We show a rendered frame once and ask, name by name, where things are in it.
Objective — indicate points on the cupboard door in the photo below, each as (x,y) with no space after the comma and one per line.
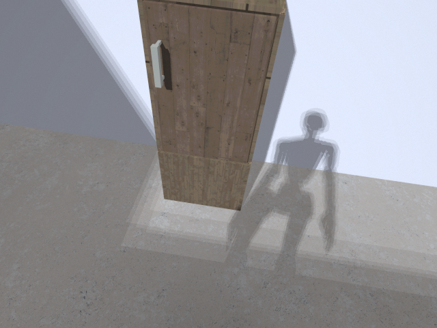
(214,62)

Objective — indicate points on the handle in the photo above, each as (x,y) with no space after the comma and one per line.
(158,77)

